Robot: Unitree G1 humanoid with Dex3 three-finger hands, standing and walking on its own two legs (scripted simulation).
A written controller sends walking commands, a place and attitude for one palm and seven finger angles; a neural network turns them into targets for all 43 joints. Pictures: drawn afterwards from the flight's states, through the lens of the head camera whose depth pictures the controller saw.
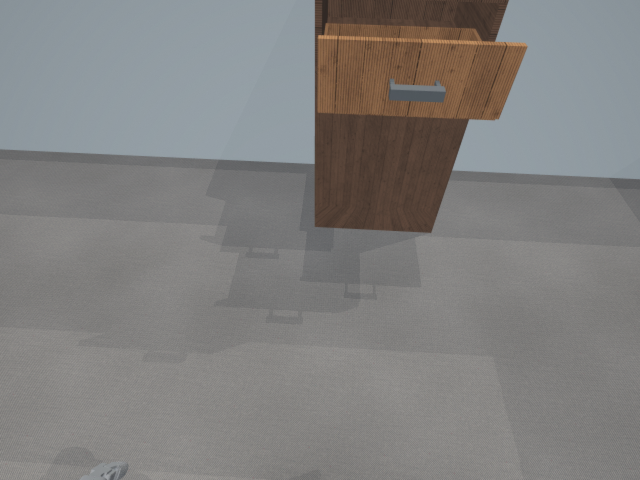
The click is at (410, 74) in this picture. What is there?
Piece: drawer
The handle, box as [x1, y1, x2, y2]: [389, 79, 445, 102]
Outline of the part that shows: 389,81 389,99 442,102 443,101 445,90 444,87 440,85 439,81 435,80 433,86 395,84 393,79 390,79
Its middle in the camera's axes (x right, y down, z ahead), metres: +0.22 -0.35 +0.90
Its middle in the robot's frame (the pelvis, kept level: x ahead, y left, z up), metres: +0.93 -0.18 +0.04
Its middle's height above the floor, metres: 0.81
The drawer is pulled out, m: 0.27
